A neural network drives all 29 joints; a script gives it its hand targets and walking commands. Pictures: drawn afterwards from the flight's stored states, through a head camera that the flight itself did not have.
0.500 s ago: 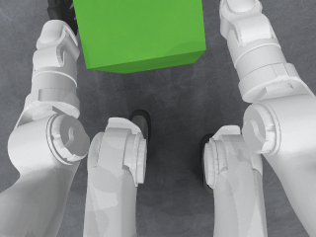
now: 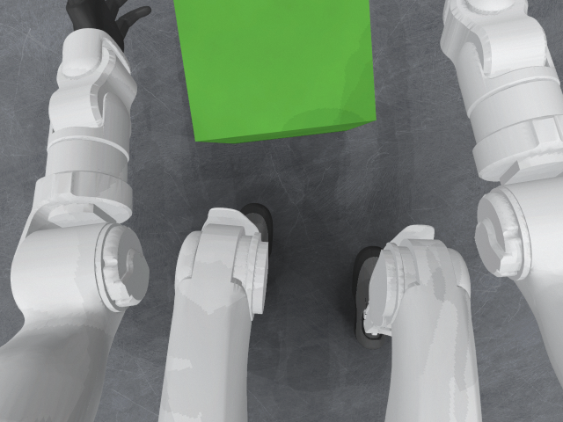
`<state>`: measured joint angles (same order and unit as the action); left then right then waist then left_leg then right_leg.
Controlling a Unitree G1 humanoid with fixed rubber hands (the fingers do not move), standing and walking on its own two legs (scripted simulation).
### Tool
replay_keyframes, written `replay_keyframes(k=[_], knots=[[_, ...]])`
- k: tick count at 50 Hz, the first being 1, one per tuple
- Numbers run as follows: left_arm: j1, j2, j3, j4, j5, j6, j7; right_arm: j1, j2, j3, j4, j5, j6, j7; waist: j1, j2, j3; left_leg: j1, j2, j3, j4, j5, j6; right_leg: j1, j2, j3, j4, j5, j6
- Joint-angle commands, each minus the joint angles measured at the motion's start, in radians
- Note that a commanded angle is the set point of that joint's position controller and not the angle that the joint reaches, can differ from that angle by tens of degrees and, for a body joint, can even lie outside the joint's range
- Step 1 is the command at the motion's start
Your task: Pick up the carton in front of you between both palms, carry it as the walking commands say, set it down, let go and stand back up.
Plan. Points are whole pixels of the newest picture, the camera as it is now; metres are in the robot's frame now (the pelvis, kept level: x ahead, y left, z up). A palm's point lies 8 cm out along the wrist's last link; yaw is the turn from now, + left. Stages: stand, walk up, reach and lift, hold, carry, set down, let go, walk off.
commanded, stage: set down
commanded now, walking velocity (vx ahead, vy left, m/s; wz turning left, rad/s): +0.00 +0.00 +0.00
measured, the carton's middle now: (280, 65) +0.52 +0.09 -0.28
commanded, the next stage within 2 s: let go in 0.78 s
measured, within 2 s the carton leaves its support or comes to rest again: neither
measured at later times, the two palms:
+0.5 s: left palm out of the picture +0.50 +0.29 +0.02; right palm out of the picture +0.59 -0.10 +0.02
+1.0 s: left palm out of the picture +0.47 +0.28 +0.15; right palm out of the picture +0.55 -0.11 +0.15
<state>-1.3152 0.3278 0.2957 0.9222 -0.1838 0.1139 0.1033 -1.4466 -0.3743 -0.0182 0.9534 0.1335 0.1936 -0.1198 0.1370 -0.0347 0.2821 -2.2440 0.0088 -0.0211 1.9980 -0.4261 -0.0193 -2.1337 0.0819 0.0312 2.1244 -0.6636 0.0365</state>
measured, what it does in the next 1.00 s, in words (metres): rises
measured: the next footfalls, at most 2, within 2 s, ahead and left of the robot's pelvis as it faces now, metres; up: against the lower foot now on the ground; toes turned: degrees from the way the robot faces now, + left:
none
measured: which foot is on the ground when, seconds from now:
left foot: down 0.00-1.00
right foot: down 0.00-1.00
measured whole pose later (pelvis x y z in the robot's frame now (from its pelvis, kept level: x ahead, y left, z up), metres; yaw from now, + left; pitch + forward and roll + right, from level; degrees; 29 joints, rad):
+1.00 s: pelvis +0.05 +0.01 +0.25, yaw -1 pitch +43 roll -2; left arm -0.80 0.19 0.37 0.67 0.08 0.15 -0.06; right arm -0.95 -0.18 -0.25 0.77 -0.12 0.18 -0.07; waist 0.11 -0.03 -0.09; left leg -1.54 -0.01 -0.04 1.03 -0.25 0.00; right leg -1.45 0.06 0.06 1.09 -0.40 0.04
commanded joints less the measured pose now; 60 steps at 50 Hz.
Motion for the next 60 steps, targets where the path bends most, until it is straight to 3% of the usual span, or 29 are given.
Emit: replay_keyframes(k=[1, 5, 8, 14, 20, 33, 40, 44, 49, 54, 60], knots=[[-0.191, 0.105, 0.023, -0.098, 0.035, 0.009, 0.001, -0.252, -0.090, -0.072, -0.049, -0.034, -0.005, 0.011, 0.048, -0.005, -1.225, 0.908, -0.036, 0.099, -0.171, 0.256, -0.026, 0.257, 0.023, -0.113, -0.303, 0.096, -0.017], [-0.156, 0.060, 0.043, -0.093, 0.079, 0.003, -0.011, -0.206, -0.067, -0.115, 0.009, -0.079, -0.021, 0.031, 0.033, 0.006, -1.183, 0.857, -0.040, 0.099, -0.221, 0.261, -0.035, 0.233, 0.027, -0.103, -0.360, 0.119, -0.020], [-0.131, 0.057, 0.064, -0.108, 0.101, 0.004, -0.017, -0.191, -0.057, -0.128, 0.007, -0.096, -0.024, 0.036, 0.040, -0.004, -1.218, 0.862, -0.047, 0.106, -0.262, 0.275, -0.036, 0.267, 0.031, -0.100, -0.404, 0.141, -0.017], [-0.065, 0.082, 0.097, -0.186, 0.112, 0.026, -0.029, -0.177, -0.040, -0.116, -0.100, -0.104, -0.005, 0.037, 0.070, -0.066, -1.368, 0.924, -0.061, 0.123, -0.355, 0.346, -0.031, 0.436, 0.042, -0.099, -0.493, 0.214, -0.004], [-0.010, 0.095, 0.095, -0.280, 0.092, 0.063, -0.051, -0.154, -0.034, -0.109, -0.222, -0.107, 0.034, 0.041, 0.070, -0.117, -1.487, 1.004, -0.071, 0.131, -0.451, 0.426, -0.024, 0.625, 0.047, -0.098, -0.588, 0.308, 0.007], [0.098, 0.030, 0.104, -0.275, 0.138, 0.055, -0.079, -0.006, -0.011, -0.168, -0.159, -0.151, 0.015, 0.083, 0.046, -0.047, -1.370, 1.213, -0.068, 0.106, -0.701, 0.513, -0.036, 0.688, 0.039, -0.083, -0.852, 0.374, 0.008], [0.145, -0.004, 0.123, -0.263, 0.182, 0.031, -0.090, 0.035, 0.011, -0.193, -0.132, -0.179, -0.012, 0.105, 0.041, -0.054, -1.303, 1.281, -0.059, 0.092, -0.844, 0.521, -0.032, 0.792, 0.027, -0.066, -0.996, 0.409, 0.011], [0.247, -0.011, 0.120, -0.286, 0.221, 0.021, -0.118, 0.157, 0.056, -0.223, -0.164, -0.223, -0.018, 0.090, 0.022, -0.057, -1.361, 1.386, -0.063, 0.091, -0.907, 0.579, -0.024, 0.918, 0.026, -0.060, -1.071, 0.497, 0.017], [0.466, -0.010, 0.075, -0.372, 0.277, 0.012, -0.174, 0.410, 0.152, -0.238, -0.315, -0.268, -0.026, 0.036, 0.007, -0.028, -1.379, 1.579, -0.066, 0.085, -0.988, 0.652, -0.006, 1.044, 0.031, -0.061, -1.174, 0.571, 0.026], [0.655, 0.006, -0.002, -0.461, 0.277, -0.005, -0.212, 0.610, 0.191, -0.218, -0.481, -0.262, -0.049, 0.011, 0.006, 0.014, -1.208, 1.743, -0.051, 0.053, -1.100, 0.583, 0.009, 1.100, 0.025, -0.064, -1.290, 0.466, 0.023], [0.891, -0.018, -0.093, -0.488, 0.221, -0.043, -0.222, 0.856, 0.187, -0.188, -0.495, -0.238, -0.104, 0.044, -0.025, 0.058, -0.995, 1.898, -0.028, -0.004, -1.214, 0.521, 0.007, 1.144, 0.011, -0.059, -1.392, 0.376, 0.003]])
